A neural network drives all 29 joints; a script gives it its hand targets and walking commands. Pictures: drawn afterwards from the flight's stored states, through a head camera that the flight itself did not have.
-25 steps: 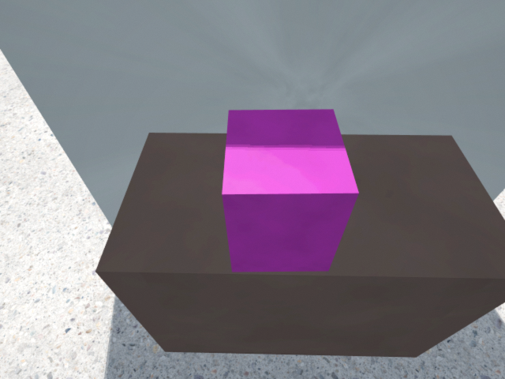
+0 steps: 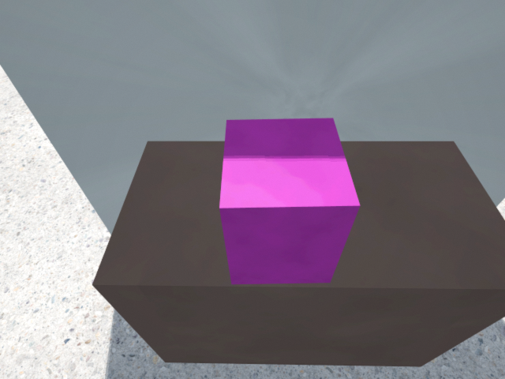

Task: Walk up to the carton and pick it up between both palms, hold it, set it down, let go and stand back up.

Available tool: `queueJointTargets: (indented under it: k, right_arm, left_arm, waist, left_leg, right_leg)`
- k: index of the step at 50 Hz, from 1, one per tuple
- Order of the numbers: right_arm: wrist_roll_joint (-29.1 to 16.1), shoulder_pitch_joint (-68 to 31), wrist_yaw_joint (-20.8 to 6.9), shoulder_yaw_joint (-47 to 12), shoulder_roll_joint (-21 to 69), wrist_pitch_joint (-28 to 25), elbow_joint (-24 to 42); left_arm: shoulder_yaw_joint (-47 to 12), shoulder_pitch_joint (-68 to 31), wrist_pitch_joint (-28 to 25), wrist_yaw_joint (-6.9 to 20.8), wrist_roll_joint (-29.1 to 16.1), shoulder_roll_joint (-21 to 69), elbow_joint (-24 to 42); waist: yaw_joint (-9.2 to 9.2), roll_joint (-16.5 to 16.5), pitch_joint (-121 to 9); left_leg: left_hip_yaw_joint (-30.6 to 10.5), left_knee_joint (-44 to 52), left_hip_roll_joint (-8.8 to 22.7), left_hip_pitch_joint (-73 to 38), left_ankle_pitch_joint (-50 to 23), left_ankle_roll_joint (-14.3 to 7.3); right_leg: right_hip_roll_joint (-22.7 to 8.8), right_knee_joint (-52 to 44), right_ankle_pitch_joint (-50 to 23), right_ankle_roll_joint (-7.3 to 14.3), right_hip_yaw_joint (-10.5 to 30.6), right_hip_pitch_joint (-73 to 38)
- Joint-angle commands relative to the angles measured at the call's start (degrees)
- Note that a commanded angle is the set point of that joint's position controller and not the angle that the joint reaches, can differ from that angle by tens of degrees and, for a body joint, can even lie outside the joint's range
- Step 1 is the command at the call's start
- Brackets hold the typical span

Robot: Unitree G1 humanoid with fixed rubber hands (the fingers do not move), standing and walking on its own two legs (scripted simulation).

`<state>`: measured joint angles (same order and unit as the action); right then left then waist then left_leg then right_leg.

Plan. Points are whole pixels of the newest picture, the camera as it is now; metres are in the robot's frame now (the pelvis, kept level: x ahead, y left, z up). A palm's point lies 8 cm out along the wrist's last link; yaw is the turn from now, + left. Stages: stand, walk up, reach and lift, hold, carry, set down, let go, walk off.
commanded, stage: stand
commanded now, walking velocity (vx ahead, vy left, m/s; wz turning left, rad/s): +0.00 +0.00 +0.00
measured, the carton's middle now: (280, 204) +0.44 -0.02 +0.00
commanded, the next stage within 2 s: reach and lift in 0.40 s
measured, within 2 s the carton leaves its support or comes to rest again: neither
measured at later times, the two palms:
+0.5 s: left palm out of the picture -0.03 +0.20 -0.16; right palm out of the picture +0.00 -0.22 -0.16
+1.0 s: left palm out of the picture +0.05 +0.16 -0.13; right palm out of the picture +0.04 -0.23 -0.12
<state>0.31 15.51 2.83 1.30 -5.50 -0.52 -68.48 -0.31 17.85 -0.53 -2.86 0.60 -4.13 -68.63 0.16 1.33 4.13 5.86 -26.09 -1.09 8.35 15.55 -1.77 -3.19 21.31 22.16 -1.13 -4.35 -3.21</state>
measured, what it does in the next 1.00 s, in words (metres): shifts its weight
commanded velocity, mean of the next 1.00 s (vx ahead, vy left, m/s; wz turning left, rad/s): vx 0.00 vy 0.00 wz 0.00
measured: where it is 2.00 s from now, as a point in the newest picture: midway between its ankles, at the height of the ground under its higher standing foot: outside the picture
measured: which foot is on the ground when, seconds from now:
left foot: down 0.00-1.00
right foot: down 0.00-1.00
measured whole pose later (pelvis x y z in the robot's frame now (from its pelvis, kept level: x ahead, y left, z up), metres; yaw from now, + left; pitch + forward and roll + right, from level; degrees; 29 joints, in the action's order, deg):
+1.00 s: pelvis -0.08 -0.04 -0.01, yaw -4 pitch +3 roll +0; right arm -9.1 9.3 6.8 -6.6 -6.3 12.4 -29.4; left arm 5.3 9.3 41.1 2.9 4.6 -6.9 -15.3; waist -1.2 2.7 10.7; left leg 2.7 -33.8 5.4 25.3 11.5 2.9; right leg 2.6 35.3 20.6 3.2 -2.9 18.0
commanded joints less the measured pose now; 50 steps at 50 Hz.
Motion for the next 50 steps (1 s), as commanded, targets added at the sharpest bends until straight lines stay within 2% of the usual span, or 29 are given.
queueJointTargets:
  k: [1,20,21,22,23,24,25,26,27,28,29,30,31,32,33,34,35,36,37,38,39,40,41,42,44,45,46,48,50]
  right_arm:
    - [-0.1,5.1,0.1,0.6,-4.2,-0.6,0.8]
    - [-0.2,5.2,0.2,0.3,-4.2,-0.4,0.8]
    - [3.4,-55.5,-2.3,8.1,-12.2,1.1,13.9]
    - [5.0,-43.9,-3.5,9.9,-10.1,5.7,8.5]
    - [4.1,-44.3,-4.7,8.6,-12.3,9.6,14.0]
    - [1.6,-40.8,-5.7,7.3,-12.3,14.3,18.6]
    - [-1.1,-39.3,-5.8,4.6,-10.0,16.6,20.4]
    - [-3.3,-37.8,-6.8,3.4,-9.1,18.9,22.0]
    - [-6.2,-34.7,-7.0,1.8,-8.8,20.0,24.4]
    - [-8.0,-32.5,-6.8,-0.8,-7.3,20.4,22.7]
    - [-8.0,-31.1,-6.3,-3.0,-5.1,20.8,15.8]
    - [-7.7,-32.1,-5.9,-3.8,-1.2,21.4,4.4]
    - [-17.1,-29.6,-5.9,-7.6,-0.4,19.9,6.7]
    - [-21.4,-18.5,-4.8,-9.2,-6.6,20.8,15.7]
    - [-21.4,-22.8,-1.3,-15.6,-6.1,24.9,15.9]
    - [-23.8,-18.7,1.9,-16.1,-11.1,26.8,20.5]
    - [-25.3,-11.9,4.0,-17.4,-13.1,27.3,21.1]
    - [-25.3,-11.2,5.1,-16.5,-13.2,25.6,21.8]
    - [-25.1,-12.9,5.3,-15.0,-13.9,23.3,20.4]
    - [-24.6,-16.4,5.5,-13.8,-14.4,21.0,21.1]
    - [-24.5,-20.2,5.4,-10.5,-15.6,19.0,23.0]
    - [-21.7,-18.8,5.6,-9.9,-14.7,17.7,28.0]
    - [-18.5,-20.0,6.7,-9.4,-14.5,16.3,34.0]
    - [-15.9,-23.3,7.5,-9.0,-13.1,14.5,39.0]
    - [-11.6,-22.2,6.8,-7.9,-8.4,10.8,48.1]
    - [-10.2,-21.7,5.8,-7.2,-6.3,9.3,51.7]
    - [-8.7,-21.3,4.6,-6.3,-4.5,8.3,53.7]
    - [-6.0,-20.9,2.3,-4.2,-2.0,8.3,56.4]
    - [-5.4,-19.8,1.6,-3.0,-0.8,10.2,58.1]
  left_arm:
    - [0.6,7.7,-0.4,-0.4,0.1,-4.8,-0.3]
    - [0.4,10.0,-0.4,-0.6,0.1,-4.1,-0.8]
    - [2.5,-53.8,11.6,2.9,-4.0,-20.3,20.4]
    - [1.5,-44.8,20.8,2.1,-3.6,-19.9,19.5]
    - [1.0,-43.4,28.1,2.5,-4.6,-18.1,22.1]
    - [0.2,-38.9,33.2,2.3,-6.5,-15.8,25.3]
    - [0.8,-38.0,36.8,1.7,-7.4,-11.2,30.9]
    - [2.1,-37.5,39.4,1.1,-8.0,-8.9,38.0]
    - [1.5,-34.2,41.4,0.5,-9.2,-6.8,41.5]
    - [1.3,-33.1,43.0,0.3,-10.8,-6.1,44.8]
    - [0.9,-32.9,44.9,1.1,-12.9,-5.3,45.7]
    - [-1.2,-30.4,47.5,1.7,-17.1,-3.6,44.6]
    - [-0.6,-23.6,51.5,2.7,-17.3,-4.5,46.9]
    - [2.1,-16.4,51.8,6.4,-7.7,-10.7,42.2]
    - [7.4,-17.0,50.8,9.5,-3.1,-7.0,36.0]
    - [12.2,-8.5,52.8,9.9,1.2,-6.6,41.6]
    - [13.0,-4.6,54.7,9.9,4.4,-8.6,47.6]
    - [10.0,-3.2,57.5,10.2,3.4,-7.2,53.0]
    - [8.6,-3.4,59.8,10.6,4.9,-6.9,56.8]
    - [8.0,-2.6,60.9,11.1,5.8,-6.7,60.5]
    - [9.7,-0.4,62.1,11.3,8.5,-6.5,64.1]
    - [9.2,-0.9,60.9,11.4,8.2,-10.5,64.8]
    - [9.2,-2.2,58.0,10.4,7.8,-11.5,66.3]
    - [10.1,-4.4,54.8,9.1,7.8,-12.9,67.7]
    - [11.6,-11.2,47.3,6.2,7.9,-14.6,68.5]
    - [12.0,-16.0,43.0,5.2,7.5,-15.2,68.1]
    - [11.2,-20.4,39.3,4.5,6.5,-15.3,66.8]
    - [8.8,-28.0,33.6,4.0,3.3,-15.0,63.9]
    - [7.7,-31.2,30.7,4.2,-1.0,-14.8,62.4]
  waist:
    - [0.16,-0.2,2.4]
    - [-0.11,0.6,3.3]
    - [4.15,3.3,-9.4]
    - [5.7,6.0,-7.1]
    - [2.94,4.3,-13.4]
    - [0.64,3.3,-19.9]
    - [-0.92,1.2,-24.9]
    - [-2.74,0.0,-31.9]
    - [-0.7,-2.4,-31.8]
    - [1.68,-5.2,-35.3]
    - [4.38,-12.0,-34.7]
    - [4.58,-21.4,-35.9]
    - [-2.73,-9.8,-44.2]
    - [4.03,-7.5,-31.3]
    - [2.92,0.8,-35.3]
    - [3.03,10.6,-30.4]
    - [4.06,6.9,-29.2]
    - [4.89,3.9,-23.8]
    - [6.5,-1.3,-19.8]
    - [6.04,-4.1,-17.0]
    - [2.24,-2.6,-14.4]
    - [-0.57,-7.1,-12.3]
    - [0.12,-7.7,-9.7]
    - [-1.67,-6.6,-9.1]
    - [-4.12,-3.1,-9.2]
    - [-4.17,-1.9,-10.5]
    - [-3.75,-1.7,-12.3]
    - [-1.01,-2.5,-17.6]
    - [1.34,-2.3,-24.5]
  left_leg:
    - [-6.2,2.5,7.5,-4.0,-27.8,-1.6]
    - [-5.7,1.6,7.4,-3.1,-27.7,-1.5]
    - [-11.4,-11.1,7.9,5.6,-35.6,3.5]
    - [-12.0,-13.9,7.8,9.8,-28.6,1.7]
    - [-11.2,-12.2,6.4,6.4,-27.4,2.6]
    - [-10.2,-14.4,4.4,1.6,-28.6,2.8]
    - [-9.9,-15.0,3.9,1.3,-32.5,3.4]
    - [-11.0,-15.0,3.7,-2.7,-31.4,3.4]
    - [-9.6,-17.0,3.2,-3.0,-34.6,4.7]
    - [-11.3,-21.2,3.9,-7.8,-46.8,6.0]
    - [-15.6,-26.7,6.1,-20.6,-60.1,5.4]
    - [-22.8,-28.6,12.7,-42.0,-73.3,3.5]
    - [-11.7,-24.1,11.1,-14.5,-62.5,4.4]
    - [-5.7,-25.3,6.0,-2.1,-49.5,6.6]
    - [-2.2,-22.9,0.6,9.6,-43.5,3.8]
    - [-0.3,-9.0,-2.1,22.3,-15.8,3.1]
    - [-3.1,-6.9,0.2,13.5,-24.4,5.5]
    - [-3.3,-9.0,1.6,4.9,-32.5,6.5]
    - [-4.5,-8.7,3.9,-8.1,-39.5,6.9]
    - [-3.4,-8.9,5.1,-13.6,-42.5,6.9]
    - [-1.3,-7.8,5.6,-10.5,-38.1,7.5]
    - [-0.9,-10.0,4.7,-8.6,-33.3,7.3]
    - [-1.0,-9.8,3.3,-6.5,-33.3,6.9]
    - [-0.2,-9.4,2.4,-4.6,-31.0,6.6]
    - [0.7,-7.7,1.5,-5.0,-23.1,6.2]
    - [0.7,-7.5,1.1,-4.7,-18.6,6.0]
    - [0.6,-7.5,1.4,-4.3,-14.4,5.5]
    - [0.5,-7.7,3.0,-2.3,-7.4,4.1]
    - [0.2,-9.0,4.0,2.3,-4.3,2.9]
  right_leg:
    - [-4.9,-3.5,-26.4,1.6,2.7,8.5]
    - [-5.0,-3.2,-29.8,1.6,2.3,7.8]
    - [2.4,12.1,-14.5,-0.4,-0.5,37.6]
    - [-2.0,9.5,-13.8,1.2,3.6,35.7]
    - [0.0,13.1,-19.4,0.5,2.1,29.4]
    - [0.3,14.5,-22.3,-0.8,3.6,29.0]
    - [0.1,16.0,-30.3,-2.3,4.0,29.1]
    - [-0.8,15.9,-27.8,-2.5,5.7,31.3]
    - [-1.0,19.3,-39.4,-4.5,3.8,31.9]
    - [-1.2,25.3,-49.6,-7.7,3.2,39.0]
    - [-1.5,29.6,-50.1,-9.4,0.7,62.2]
    - [-0.3,20.8,-18.7,-0.1,0.3,104.7]
    - [3.4,2.8,-7.1,22.4,7.9,67.2]
    - [6.5,20.3,-47.0,12.8,-0.3,27.2]
    - [2.7,21.5,-68.3,3.9,1.8,16.4]
    - [-1.8,16.2,-82.2,-2.9,5.0,2.5]
    - [-1.6,15.7,-79.5,-6.5,5.5,5.4]
    - [0.5,16.1,-73.2,-7.4,3.2,12.5]
    - [2.9,14.1,-58.9,-7.8,-0.1,24.3]
    - [5.5,10.9,-42.5,-6.2,-2.6,32.0]
    - [8.4,7.2,-20.6,-3.3,-3.3,31.8]
    - [9.4,4.6,-24.3,3.8,-5.3,28.7]
    - [8.9,4.3,-27.4,3.4,-4.7,28.9]
    - [8.1,4.6,-27.0,1.8,-4.5,29.6]
    - [6.2,3.8,-25.4,-1.2,-3.9,29.2]
    - [5.1,4.1,-24.0,-2.4,-2.6,29.7]
    - [4.0,4.4,-22.8,-3.0,-0.8,31.1]
    - [1.6,5.5,-21.5,-2.7,3.3,32.6]
    - [-1.1,8.6,-25.3,-3.2,6.8,29.7]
